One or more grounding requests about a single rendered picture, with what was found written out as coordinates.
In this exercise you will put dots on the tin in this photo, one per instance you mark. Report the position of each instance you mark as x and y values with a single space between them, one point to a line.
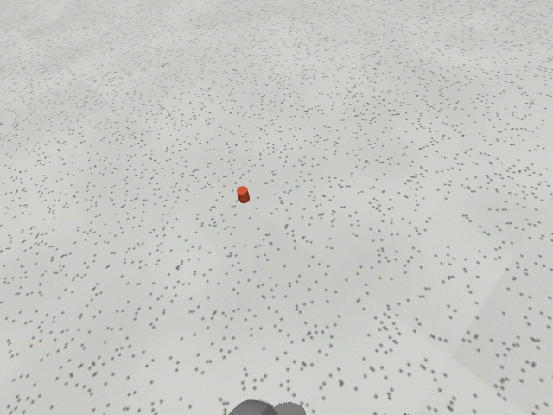
243 194

